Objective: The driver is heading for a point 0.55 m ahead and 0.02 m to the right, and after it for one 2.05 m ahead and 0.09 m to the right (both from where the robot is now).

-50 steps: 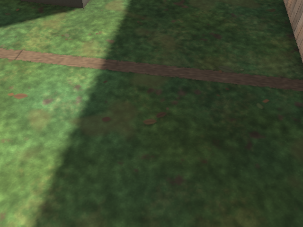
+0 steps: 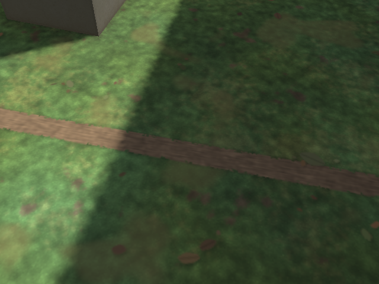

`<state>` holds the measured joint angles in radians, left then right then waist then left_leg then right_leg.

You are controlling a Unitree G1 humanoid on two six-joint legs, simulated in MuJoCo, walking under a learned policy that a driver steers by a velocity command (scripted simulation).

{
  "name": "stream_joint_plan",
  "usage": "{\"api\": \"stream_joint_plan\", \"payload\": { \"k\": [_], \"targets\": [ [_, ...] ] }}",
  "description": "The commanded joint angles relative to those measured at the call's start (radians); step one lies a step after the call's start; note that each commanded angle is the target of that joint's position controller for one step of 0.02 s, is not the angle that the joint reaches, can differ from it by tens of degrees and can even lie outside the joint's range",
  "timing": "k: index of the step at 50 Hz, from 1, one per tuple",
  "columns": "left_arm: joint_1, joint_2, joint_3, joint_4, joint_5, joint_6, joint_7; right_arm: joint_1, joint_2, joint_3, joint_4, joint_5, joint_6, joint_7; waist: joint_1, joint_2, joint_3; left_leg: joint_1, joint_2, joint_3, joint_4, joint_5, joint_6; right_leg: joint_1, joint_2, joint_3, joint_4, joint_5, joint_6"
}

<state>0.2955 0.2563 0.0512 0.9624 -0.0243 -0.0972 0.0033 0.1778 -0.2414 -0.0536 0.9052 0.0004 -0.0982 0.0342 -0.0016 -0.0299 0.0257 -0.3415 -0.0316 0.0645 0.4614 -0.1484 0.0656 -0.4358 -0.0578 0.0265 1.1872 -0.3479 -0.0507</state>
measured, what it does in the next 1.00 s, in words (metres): walks ahead: right foot, then left foot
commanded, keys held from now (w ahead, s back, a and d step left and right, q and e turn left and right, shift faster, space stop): w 0.56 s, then no key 0.44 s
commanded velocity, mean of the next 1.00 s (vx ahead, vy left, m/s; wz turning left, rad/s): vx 0.38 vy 0.00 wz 0.00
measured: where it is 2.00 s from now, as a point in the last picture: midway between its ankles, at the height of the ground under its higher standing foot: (207, 270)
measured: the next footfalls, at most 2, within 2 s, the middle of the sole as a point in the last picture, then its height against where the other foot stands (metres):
right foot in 0.42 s outside the picture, level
left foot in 0.88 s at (172, 246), level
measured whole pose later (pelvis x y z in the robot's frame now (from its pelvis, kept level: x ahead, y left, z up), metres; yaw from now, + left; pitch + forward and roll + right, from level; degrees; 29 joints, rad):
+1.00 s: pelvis +0.47 -0.03 -0.01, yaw -1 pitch +1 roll -1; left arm 0.22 0.24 0.04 1.01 0.00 -0.03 0.02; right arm 0.09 -0.20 -0.04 0.94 -0.02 -0.05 -0.01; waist 0.02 -0.02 0.02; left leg -0.42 0.00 0.03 0.49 -0.10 0.04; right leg -0.27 0.01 0.00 0.78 -0.56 0.02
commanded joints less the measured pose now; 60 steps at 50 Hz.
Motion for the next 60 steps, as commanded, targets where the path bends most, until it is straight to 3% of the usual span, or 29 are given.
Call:
{"api": "stream_joint_plan", "payload": {
  "k": [1,6,10,15,18,20,21,22,23,24,25,26,28,31,33,36,40,43,44,45,46,47,48,51,54,57,58,59,60],
  "targets": [
    [0.049,0.052,0.024,-0.048,0.007,0.01,0.011,0.016,-0.079,-0.012,-0.026,-0.008,-0.017,0.004,0.022,0.118,-0.057,0.131,0.25,-0.281,-0.307,0.062,0.162,-0.141,-0.096,0.039,-0.025,0.096,-0.003],
    [-0.103,0.056,0.032,-0.103,0.021,0.02,0.015,0.111,-0.13,-0.022,0.018,-0.004,-0.014,-0.026,0.0,0.078,0.0,0.178,0.244,-0.197,-0.347,0.197,0.168,-0.284,-0.104,0.028,-0.258,0.308,0.039],
    [-0.239,0.03,0.021,-0.139,0.015,0.011,0.0,0.17,-0.139,-0.02,0.039,0.006,-0.005,-0.038,-0.041,0.085,0.024,0.218,0.216,-0.134,-0.354,0.182,0.134,-0.254,-0.067,-0.008,-0.49,0.463,0.04],
    [-0.374,0.032,0.009,-0.19,0.004,0.0,-0.028,0.253,-0.151,-0.027,0.084,0.014,0.014,-0.042,-0.083,0.084,0.067,0.371,0.27,-0.138,-0.302,0.182,0.133,-0.284,-0.038,-0.021,-0.629,0.408,0.025],
    [-0.359,0.057,0.014,-0.203,0.002,-0.01,-0.044,0.241,-0.166,-0.037,0.092,0.018,0.028,-0.048,-0.05,0.104,0.05,0.437,0.304,-0.145,-0.226,0.307,0.112,-0.217,-0.015,-0.031,-0.675,0.302,-0.013],
    [-0.191,0.109,0.042,-0.157,0.006,-0.014,-0.041,0.192,-0.173,-0.038,0.081,0.019,0.036,-0.049,0.05,0.119,-0.053,0.413,0.262,-0.102,-0.038,0.608,0.08,0.048,0.05,-0.086,-0.706,0.281,-0.052],
    [-0.009,0.164,0.067,-0.102,0.011,-0.013,-0.033,0.184,-0.145,-0.027,0.07,0.013,0.037,-0.048,0.122,0.092,-0.171,0.295,0.204,-0.061,0.181,0.592,0.048,0.322,0.024,-0.053,-0.682,0.312,-0.091],
    [0.15,0.264,0.091,-0.074,0.032,-0.01,-0.025,0.27,-0.059,0.001,0.048,-0.001,0.025,-0.041,0.12,-0.096,-0.343,-0.07,0.083,-0.01,0.578,0.223,-0.015,0.737,-0.237,0.319,-0.681,0.267,-0.221],
    [0.174,0.235,0.08,-0.062,0.019,-0.005,-0.028,0.301,-0.015,0.018,0.063,0.009,-0.001,-0.033,0.109,-0.251,-0.441,-0.302,-0.035,-0.11,0.812,-0.403,-0.038,0.874,-0.36,0.698,-0.854,0.143,-0.312],
    [0.11,0.167,0.056,-0.072,0.012,-0.006,-0.028,0.219,-0.122,-0.01,0.047,0.035,-0.021,-0.027,0.113,-0.169,-0.327,-0.404,0.035,-0.187,0.904,-0.388,-0.014,0.784,-0.322,0.616,-0.879,0.073,-0.258],
    [0.022,0.129,0.044,-0.095,0.015,-0.006,-0.025,0.132,-0.143,-0.014,0.019,0.049,-0.031,-0.027,0.094,-0.112,-0.208,-0.425,0.088,-0.156,0.891,-0.303,0.001,0.635,-0.286,0.464,-0.895,0.113,-0.218],
    [-0.052,0.103,0.034,-0.105,0.022,-0.007,-0.029,0.09,-0.133,-0.017,0.013,0.04,-0.029,-0.033,0.06,-0.031,-0.125,-0.386,0.133,-0.133,0.823,-0.219,-0.001,0.475,-0.245,0.354,-0.934,0.193,-0.197],
    [-0.104,0.061,0.021,-0.103,0.035,-0.013,-0.035,0.115,-0.102,-0.026,0.023,0.022,-0.001,-0.041,-0.001,-0.044,-0.071,-0.27,0.179,-0.139,0.721,-0.14,-0.004,0.305,-0.186,0.236,-0.998,0.26,-0.173],
    [-0.081,0.093,0.025,-0.076,0.04,-0.02,-0.028,0.134,-0.067,-0.027,0.027,0.01,0.026,-0.053,-0.038,-0.028,-0.035,-0.231,0.166,-0.112,0.628,-0.106,-0.042,0.222,-0.17,0.112,-1.008,0.663,-0.193],
    [-0.071,0.107,0.026,-0.063,0.042,-0.013,-0.014,0.08,-0.06,-0.025,0.006,-0.002,0.03,-0.055,-0.038,-0.028,-0.032,-0.244,0.157,-0.098,0.497,-0.017,-0.064,0.221,-0.149,0.036,-0.991,0.822,-0.181],
    [-0.053,0.114,0.022,-0.047,0.037,0.001,-0.001,-0.019,-0.034,-0.012,-0.014,-0.003,0.031,-0.046,-0.005,-0.043,-0.048,-0.155,0.119,-0.065,0.262,0.159,-0.065,0.214,-0.098,-0.047,-0.974,0.827,-0.14],
    [-0.018,0.121,0.022,-0.006,0.027,0.018,0.006,-0.092,-0.059,-0.012,-0.028,0.0,0.037,-0.039,0.022,-0.053,-0.057,-0.113,0.092,-0.079,0.132,0.19,-0.056,0.3,-0.132,-0.016,-0.928,0.75,-0.139],
    [-0.05,0.117,0.023,0.008,0.011,0.032,0.012,-0.053,-0.089,-0.022,-0.016,-0.012,0.027,-0.034,-0.02,-0.042,-0.072,-0.03,0.073,-0.075,0.008,0.178,-0.017,0.345,-0.135,0.014,-0.809,0.682,-0.104],
    [-0.021,0.104,0.02,0.016,0.014,0.034,0.013,-0.007,-0.123,-0.034,0.005,-0.02,0.023,-0.038,-0.029,-0.004,-0.098,0.071,0.077,-0.081,-0.059,0.358,0.002,0.34,-0.085,0.005,-0.738,0.63,-0.065],
    [0.033,0.08,0.012,0.015,0.036,0.027,0.013,0.032,-0.189,-0.047,0.012,-0.029,0.022,-0.045,-0.001,0.075,-0.17,0.246,0.176,-0.166,0.002,0.747,0.042,0.259,-0.015,-0.027,-0.624,0.459,-0.02],
    [0.165,-0.005,-0.011,0.053,0.042,0.024,0.011,0.06,-0.17,-0.038,0.024,-0.031,0.032,-0.05,0.042,0.219,-0.275,0.463,0.319,-0.302,0.052,0.888,0.182,0.096,0.049,-0.05,-0.474,0.087,0.037],
    [0.129,0.011,-0.012,0.057,0.032,0.038,0.014,0.083,-0.091,-0.019,0.036,-0.017,0.044,-0.046,-0.003,0.24,-0.301,0.433,0.374,-0.395,-0.006,0.75,0.244,0.062,0.066,-0.029,-0.378,-0.221,0.068],
    [0.046,0.056,-0.001,0.032,0.013,0.059,0.019,0.06,-0.072,-0.008,0.037,-0.014,0.048,-0.042,-0.012,0.219,-0.252,0.363,0.361,-0.419,-0.066,0.502,0.233,0.012,0.052,0.0,-0.316,-0.333,0.078],
    [-0.015,0.076,0.013,0.029,0.02,0.113,0.042,-0.093,-0.114,-0.011,0.003,-0.019,0.054,-0.051,0.026,0.16,-0.143,0.119,0.315,-0.378,-0.184,0.048,0.155,0.039,-0.003,0.028,-0.3,-0.222,0.094],
    [0.026,0.028,0.007,0.068,0.025,0.118,0.046,-0.162,-0.097,-0.009,0.0,-0.02,0.07,-0.06,0.061,0.168,-0.115,-0.032,0.227,-0.255,-0.216,-0.1,0.102,0.206,0.014,-0.022,-0.5,-0.03,0.083],
    [0.036,0.03,0.007,0.089,0.049,0.119,0.034,-0.111,-0.072,-0.003,0.036,0.004,0.078,-0.062,0.061,0.129,-0.089,-0.071,0.166,-0.188,-0.2,-0.316,0.027,0.307,0.025,-0.046,-0.702,0.153,0.044],
    [0.017,0.055,0.007,0.076,0.053,0.119,0.034,-0.091,-0.072,-0.003,0.045,0.001,0.079,-0.061,0.039,0.096,-0.049,-0.075,0.145,-0.175,-0.178,-0.358,-0.006,0.276,-0.02,-0.004,-0.76,0.106,0.02],
    [-0.004,0.102,0.015,0.08,0.041,0.117,0.036,-0.073,-0.07,-0.008,0.043,-0.002,0.083,-0.063,-0.003,-0.001,-0.001,-0.013,0.089,-0.114,-0.159,-0.313,-0.031,0.139,-0.023,0.006,-0.778,-0.075,-0.004],
    [-0.026,0.078,0.011,0.08,0.035,0.106,0.034,-0.084,-0.069,-0.006,0.046,-0.009,0.082,-0.068,0.001,-0.029,0.021,0.08,0.074,-0.093,-0.106,-0.227,-0.043,0.043,-0.02,0.017,-0.823,-0.154,-0.003]
  ]
}}
Velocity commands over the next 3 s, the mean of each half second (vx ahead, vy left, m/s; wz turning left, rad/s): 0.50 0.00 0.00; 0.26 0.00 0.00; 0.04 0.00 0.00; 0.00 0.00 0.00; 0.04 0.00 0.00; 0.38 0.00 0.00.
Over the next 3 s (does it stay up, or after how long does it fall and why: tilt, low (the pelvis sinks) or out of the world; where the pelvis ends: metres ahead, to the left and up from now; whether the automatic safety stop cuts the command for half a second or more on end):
stays up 0.74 -0.03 0.00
